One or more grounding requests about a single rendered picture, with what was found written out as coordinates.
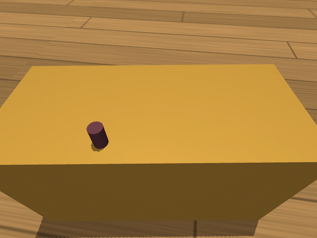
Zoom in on can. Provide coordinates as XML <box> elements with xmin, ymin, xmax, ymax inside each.
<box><xmin>87</xmin><ymin>121</ymin><xmax>108</xmax><ymax>149</ymax></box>

